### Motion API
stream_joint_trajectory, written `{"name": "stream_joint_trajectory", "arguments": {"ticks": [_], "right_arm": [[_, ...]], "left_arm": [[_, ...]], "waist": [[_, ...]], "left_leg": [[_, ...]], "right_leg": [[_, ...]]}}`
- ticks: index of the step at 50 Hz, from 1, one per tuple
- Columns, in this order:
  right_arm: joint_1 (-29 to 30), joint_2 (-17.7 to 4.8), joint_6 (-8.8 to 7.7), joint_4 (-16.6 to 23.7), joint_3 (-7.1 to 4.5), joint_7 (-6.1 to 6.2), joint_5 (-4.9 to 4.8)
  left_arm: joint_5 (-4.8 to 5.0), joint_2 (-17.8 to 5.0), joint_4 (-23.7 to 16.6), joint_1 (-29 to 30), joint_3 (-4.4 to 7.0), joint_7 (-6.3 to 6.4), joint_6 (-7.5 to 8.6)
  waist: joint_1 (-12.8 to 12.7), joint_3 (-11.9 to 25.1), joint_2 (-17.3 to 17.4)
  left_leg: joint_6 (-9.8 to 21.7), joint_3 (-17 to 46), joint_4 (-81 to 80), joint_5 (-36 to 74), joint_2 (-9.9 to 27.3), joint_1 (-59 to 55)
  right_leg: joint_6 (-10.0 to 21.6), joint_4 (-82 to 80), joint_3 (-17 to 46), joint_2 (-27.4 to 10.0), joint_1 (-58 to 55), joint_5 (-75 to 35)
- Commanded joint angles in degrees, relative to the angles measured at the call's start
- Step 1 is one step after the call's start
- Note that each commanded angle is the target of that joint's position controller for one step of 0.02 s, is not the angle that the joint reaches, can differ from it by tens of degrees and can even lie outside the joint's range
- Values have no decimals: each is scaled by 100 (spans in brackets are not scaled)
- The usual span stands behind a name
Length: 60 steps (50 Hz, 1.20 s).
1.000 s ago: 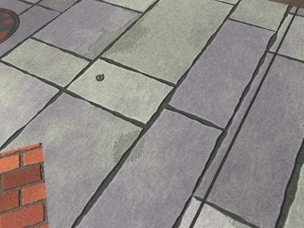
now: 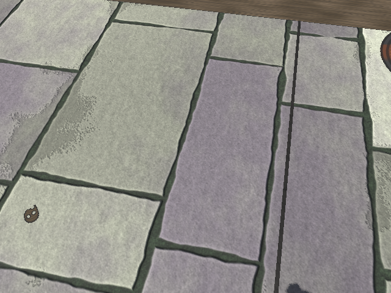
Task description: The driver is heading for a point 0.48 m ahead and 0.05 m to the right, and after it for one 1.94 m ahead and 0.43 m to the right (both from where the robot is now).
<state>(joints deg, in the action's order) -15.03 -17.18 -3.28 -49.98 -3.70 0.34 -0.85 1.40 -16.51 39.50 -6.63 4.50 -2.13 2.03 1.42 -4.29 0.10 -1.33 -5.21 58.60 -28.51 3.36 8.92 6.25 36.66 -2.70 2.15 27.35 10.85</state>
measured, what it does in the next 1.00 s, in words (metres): walks ahead, turning right: left foot, then right foot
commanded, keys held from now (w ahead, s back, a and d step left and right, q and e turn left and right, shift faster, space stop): w+e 0.34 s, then w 0.08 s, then no key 0.58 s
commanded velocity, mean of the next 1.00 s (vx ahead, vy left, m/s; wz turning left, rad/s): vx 0.32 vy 0.00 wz -0.33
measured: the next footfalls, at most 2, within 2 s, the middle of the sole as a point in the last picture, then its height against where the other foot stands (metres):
left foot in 0.42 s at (176, 291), level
right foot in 0.82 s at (256, 284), level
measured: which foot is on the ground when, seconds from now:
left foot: up 0.00-0.40, down 0.42-1.00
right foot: down 0.00-0.44, up 0.46-0.80, down 0.82-1.00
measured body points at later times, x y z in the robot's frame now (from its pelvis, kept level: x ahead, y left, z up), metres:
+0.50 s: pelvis +0.29 +0.03 +0.01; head +0.32 +0.02 +0.46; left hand +0.41 +0.29 -0.11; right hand +0.42 -0.27 -0.07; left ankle +0.40 +0.11 -0.72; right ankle +0.13 -0.07 -0.65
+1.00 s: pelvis +0.42 -0.03 +0.02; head +0.42 -0.04 +0.47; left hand +0.66 +0.15 -0.07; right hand +0.42 -0.30 -0.12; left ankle +0.40 +0.11 -0.72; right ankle +0.41 -0.15 -0.72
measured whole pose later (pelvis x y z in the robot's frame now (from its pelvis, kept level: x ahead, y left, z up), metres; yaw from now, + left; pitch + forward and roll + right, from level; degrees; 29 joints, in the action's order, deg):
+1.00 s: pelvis +0.42 -0.03 +0.02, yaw -18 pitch +0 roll +1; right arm -10.7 -15.0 -0.9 -51.8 -0.5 -0.1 0.8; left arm -0.6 -13.2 42.0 -6.1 2.3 0.5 -0.4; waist 1.7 -0.7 1.0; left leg -0.9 -1.1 27.9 -20.0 0.7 8.2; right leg 0.4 30.7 2.2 0.8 17.9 12.9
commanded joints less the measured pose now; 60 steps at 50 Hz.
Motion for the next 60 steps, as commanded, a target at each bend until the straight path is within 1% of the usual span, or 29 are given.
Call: {"name": "stream_joint_trajectory", "arguments": {"ticks": [1, 2, 3, 5, 7, 11, 15, 18, 19, 20, 21, 22, 23, 24, 25, 26, 27, 29, 32, 34, 37, 40, 41, 42, 43, 44, 46, 52, 60], "right_arm": [[718, -673, -518, 921, -44, -89, -169], [708, -682, -533, 842, -70, -49, -14], [605, -752, -480, 801, -118, -41, 70], [475, -678, -340, 800, -133, -57, 125], [663, -506, -247, 877, -88, -43, 172], [1531, -272, -241, 1132, 14, -77, 141], [1984, -404, -308, 1336, -14, -155, 39], [1783, -606, -388, 1310, -90, -208, 32], [1519, -637, -418, 1234, -116, -211, 42], [1033, -719, -446, 1086, -181, -191, 88], [336, -922, -478, 986, -251, -165, 184], [-329, -1421, -454, 897, -371, -145, 311], [-615, -1306, -383, 667, -379, -214, 170], [-259, -838, -365, 793, -242, -216, 71], [150, -605, -316, 893, -154, -206, 118], [427, -455, -288, 891, -81, -218, 165], [585, -327, -296, 854, -26, -220, 189], [667, -238, -307, 717, 23, -227, 203], [727, -565, -232, 559, -51, -146, 154], [665, -701, -143, 472, -80, -103, 96], [540, -717, -45, 316, -56, -94, 51], [499, -527, 2, 188, 42, -101, -7], [332, -355, -28, 168, 111, -109, 109], [-246, -245, -65, 82, 146, -137, 237], [-319, -63, -30, 34, 225, -116, 216], [35, -239, 40, 74, 211, -95, 197], [258, -466, 161, 60, 160, -46, 158], [231, -485, 269, -83, 167, 30, 137], [320, -458, 402, -365, 147, 108, 130]], "left_arm": [[-37, -994, -31, -1428, 296, 50, 168], [-29, -794, -92, -1013, 233, 56, 178], [-87, -636, -188, -752, 170, 84, 188], [-92, -670, -254, -635, 167, 131, 196], [-67, -841, -215, -763, 209, 208, 205], [-41, -942, -115, -1053, 241, 312, 144], [8, -926, 46, -1406, 247, 322, 96], [-14, -866, 83, -1414, 238, 362, 45], [-32, -829, 97, -1382, 230, 364, 25], [-50, -688, 99, -1367, 178, 355, 17], [-102, -417, 55, -1382, 67, 325, 29], [-49, -121, 8, -2046, -28, 339, 69], [34, -275, 54, -2374, -41, 359, 105], [57, -777, 91, -1941, 76, 371, 98], [1, -889, 8, -1384, 106, 388, 58], [-93, -840, -73, -1083, 112, 399, 29], [-149, -764, -101, -1031, 128, 399, -10], [-126, -400, -36, -1207, 50, 387, -77], [-154, -131, -82, -1042, -73, 386, -107], [-138, -176, -78, -834, -88, 361, -124], [-147, -318, -118, -491, -52, 336, -173], [-234, -411, -122, -386, -7, 338, -165], [-279, -672, -175, -396, 41, 382, -161], [-275, -920, -233, -283, 76, 428, -212], [-230, -500, -177, -135, -25, 407, -255], [-182, -308, -205, 78, -53, 345, -269], [-220, -372, -167, 71, -46, 282, -245], [-182, -400, 122, 43, -25, 266, -139], [-159, -392, 592, 191, -10, 281, -150]], "waist": [[-689, 1303, -298], [-428, 937, -49], [-223, 822, -165], [-52, 712, -184], [-61, 555, -149], [-390, 329, -372], [-573, 311, -470], [-424, 376, -643], [-298, 434, -736], [-64, 650, -725], [250, 1282, -488], [163, 2130, 760], [116, 2295, 1896], [196, 1549, 1064], [188, 1057, 510], [60, 726, 258], [-110, 661, 314], [-287, 706, 578], [-306, 1016, 681], [-202, 1148, 674], [-91, 1025, 612], [-218, 808, 441], [-141, 968, 64], [236, 1190, -599], [240, 1379, -834], [107, 1082, -643], [-33, 752, -424], [-4, 924, -260], [24, 775, -67]], "left_leg": [[267, 1010, 1628, 400, 14, 3779], [232, 1000, 1095, 692, 202, 3410], [186, 1041, 772, 918, 326, 2975], [20, 971, 332, 1100, 333, 2620], [-173, 840, -269, 1467, 258, 2573], [-308, 770, -2049, 3001, -69, 2211], [-218, 913, -2814, 3350, -258, 1912], [-11, 992, -3040, 2785, -248, 1760], [100, 890, -3122, 2638, -261, 1466], [258, 752, -3318, 2636, -314, 792], [576, 1186, -3170, 2566, 206, -416], [1419, 3154, -3209, 2513, 1420, -2399], [1908, 5048, -3960, 1886, 2066, -2836], [1724, 4582, -4033, 1848, 1917, -2222], [1549, 3579, -3943, 2736, 1702, -1450], [1496, 2869, -3956, 3826, 1460, -726], [1414, 2372, -3959, 4650, 1271, -310], [1328, 1665, -4079, 5541, 908, 106], [1408, 1180, -4136, 6228, 846, 211], [1353, 1027, -4174, 5927, 816, 186], [1279, 1080, -4116, 4909, 845, 138], [881, 1126, -3796, 3413, 604, 408], [580, 980, -3500, 2782, 360, 646], [309, 673, -3300, 1405, -65, 1060], [148, 566, -3434, 1020, -73, 804], [67, 520, -3536, 1289, -109, 680], [82, 502, -3433, 1593, -132, 821], [43, 562, -3333, 2329, -17, 332], [9, 534, -3457, 2116, -28, 107]], "right_leg": [[1365, -2044, 3604, -1777, -4057, 293], [1194, -2082, 3023, -1533, -3244, -331], [1133, -2189, 2668, -1368, -2691, -829], [1142, -2381, 2400, -1225, -2128, -1311], [1125, -2471, 2058, -1093, -1693, -1618], [753, -2418, 1644, -676, -1246, -985], [594, -2084, 2058, -836, -1492, -457], [495, -1553, 2491, -1067, -2023, -518], [441, -1353, 2520, -1083, -2088, -751], [319, -907, 2401, -878, -2069, -1234], [129, 240, 2090, -581, -1714, -1186], [-363, 2204, 1428, 200, -105, 145], [-575, 3404, 1312, 412, 1084, 2374], [-622, 3893, 1572, 137, 1425, 2161], [-664, 3945, 1377, -37, 1291, 1835], [-699, 3684, 1241, -170, 1099, 1656], [-699, 3271, 1187, -376, 800, 1526], [-765, 2397, 940, -446, 225, 1325], [-883, 1078, 674, -471, -400, 611], [-886, 463, 562, -411, -769, -11], [-799, -180, 526, -355, -1042, -345], [-501, -1419, 566, -367, -1822, -1227], [-322, -1392, 1078, -876, -2383, -2550], [86, -1038, 1541, -1389, -2909, -3349], [276, -984, 1523, -1389, -2663, -2519], [96, -980, 1330, -1019, -2293, -1741], [-144, -891, 1106, -709, -2093, -1711], [-107, -684, 1074, -702, -2160, -2856], [-125, -846, 991, -600, -2004, -2246]]}}
Keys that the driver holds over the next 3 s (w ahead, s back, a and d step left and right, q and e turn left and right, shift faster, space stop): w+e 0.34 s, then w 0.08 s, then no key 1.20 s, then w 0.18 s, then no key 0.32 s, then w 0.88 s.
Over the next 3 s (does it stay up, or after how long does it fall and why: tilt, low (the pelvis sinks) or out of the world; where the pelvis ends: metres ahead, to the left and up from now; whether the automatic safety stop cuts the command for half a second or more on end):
stays up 0.77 -0.24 0.02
